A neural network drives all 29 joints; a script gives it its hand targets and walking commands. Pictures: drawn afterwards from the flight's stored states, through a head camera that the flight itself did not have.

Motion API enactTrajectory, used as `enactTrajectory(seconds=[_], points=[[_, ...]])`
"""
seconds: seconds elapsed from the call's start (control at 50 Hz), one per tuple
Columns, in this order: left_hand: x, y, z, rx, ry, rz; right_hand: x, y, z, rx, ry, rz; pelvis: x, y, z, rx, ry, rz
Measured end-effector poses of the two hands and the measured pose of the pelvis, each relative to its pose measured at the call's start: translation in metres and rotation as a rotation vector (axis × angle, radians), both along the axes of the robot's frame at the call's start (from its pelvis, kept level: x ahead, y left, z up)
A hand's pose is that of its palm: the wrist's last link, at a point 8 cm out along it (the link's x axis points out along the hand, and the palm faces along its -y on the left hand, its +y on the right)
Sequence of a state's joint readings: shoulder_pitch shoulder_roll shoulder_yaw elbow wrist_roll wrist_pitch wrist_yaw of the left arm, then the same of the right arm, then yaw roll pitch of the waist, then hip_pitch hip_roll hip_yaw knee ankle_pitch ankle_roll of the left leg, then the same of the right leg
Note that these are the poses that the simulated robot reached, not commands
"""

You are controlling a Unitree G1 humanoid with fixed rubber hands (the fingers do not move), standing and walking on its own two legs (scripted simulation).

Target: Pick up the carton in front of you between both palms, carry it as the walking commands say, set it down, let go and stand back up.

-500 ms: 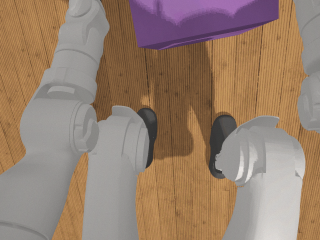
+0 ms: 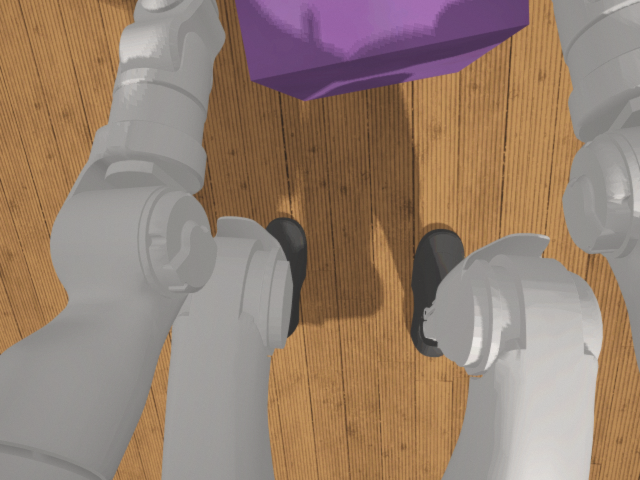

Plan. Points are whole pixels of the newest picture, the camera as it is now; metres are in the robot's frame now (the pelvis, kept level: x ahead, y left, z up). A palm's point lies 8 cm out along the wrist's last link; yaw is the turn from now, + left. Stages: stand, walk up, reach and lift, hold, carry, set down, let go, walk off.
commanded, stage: reach and lift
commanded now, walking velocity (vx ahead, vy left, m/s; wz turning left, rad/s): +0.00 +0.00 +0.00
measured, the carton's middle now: out of the picture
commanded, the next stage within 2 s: none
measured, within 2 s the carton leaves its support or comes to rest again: leaves its support in 0.08 s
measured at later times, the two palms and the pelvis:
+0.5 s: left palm out of the picture +0.51 +0.12 +0.00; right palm out of the picture +0.52 -0.17 +0.01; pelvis +0.00 +0.02 +0.07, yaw -5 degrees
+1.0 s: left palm out of the picture +0.48 +0.13 +0.15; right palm out of the picture +0.47 -0.17 +0.14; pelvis +0.02 +0.02 +0.19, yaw -6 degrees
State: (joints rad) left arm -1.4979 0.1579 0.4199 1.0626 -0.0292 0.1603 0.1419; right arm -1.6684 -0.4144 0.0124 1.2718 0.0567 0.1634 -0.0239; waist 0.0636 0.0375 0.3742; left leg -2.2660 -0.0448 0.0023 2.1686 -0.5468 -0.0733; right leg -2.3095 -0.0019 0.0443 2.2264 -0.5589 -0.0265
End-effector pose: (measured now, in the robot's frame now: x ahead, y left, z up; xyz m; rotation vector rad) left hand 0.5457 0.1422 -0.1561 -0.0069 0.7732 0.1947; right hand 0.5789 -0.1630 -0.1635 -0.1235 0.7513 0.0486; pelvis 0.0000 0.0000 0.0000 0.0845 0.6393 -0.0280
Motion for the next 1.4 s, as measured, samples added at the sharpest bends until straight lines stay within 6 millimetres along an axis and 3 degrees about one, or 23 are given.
enactTrajectory(seconds=[0.14,0.2,0.26,0.42,0.5,0.66,0.84,1.4], points=[[0.004,0.001,0.015,-0.001,-0.021,0.012,-0.01,0.002,0.0,0.018,-0.005,-0.013,0.007,-0.002,-0.003,-0.006,0.027,-0.006],[0.0,-0.003,0.03,0.003,-0.049,0.036,-0.019,0.006,0.01,0.03,-0.005,-0.02,0.008,0.0,0.001,-0.01,0.044,-0.016],[-0.01,-0.007,0.051,-0.011,-0.075,0.063,-0.028,0.003,0.036,0.034,-0.025,-0.044,0.008,0.004,0.009,-0.02,0.058,-0.026],[-0.031,-0.021,0.129,-0.047,-0.109,0.028,-0.052,-0.013,0.135,0.051,-0.053,-0.128,0.0,0.015,0.049,-0.03,0.085,-0.055],[-0.04,-0.018,0.161,-0.035,-0.087,0.021,-0.061,-0.01,0.169,0.045,-0.032,-0.128,-0.004,0.016,0.072,-0.026,0.095,-0.06],[-0.049,-0.005,0.203,-0.025,-0.096,0.022,-0.07,0.003,0.207,0.05,-0.042,-0.13,-0.005,0.016,0.107,-0.034,0.117,-0.045],[-0.052,-0.012,0.249,-0.031,-0.112,-0.008,-0.086,-0.004,0.249,0.062,-0.058,-0.172,0.007,0.017,0.144,-0.049,0.111,-0.044],[-0.096,-0.012,0.43,-0.037,-0.104,-0.066,-0.149,-0.004,0.429,0.075,-0.053,-0.253,0.058,0.012,0.297,-0.077,-0.155,-0.057]])
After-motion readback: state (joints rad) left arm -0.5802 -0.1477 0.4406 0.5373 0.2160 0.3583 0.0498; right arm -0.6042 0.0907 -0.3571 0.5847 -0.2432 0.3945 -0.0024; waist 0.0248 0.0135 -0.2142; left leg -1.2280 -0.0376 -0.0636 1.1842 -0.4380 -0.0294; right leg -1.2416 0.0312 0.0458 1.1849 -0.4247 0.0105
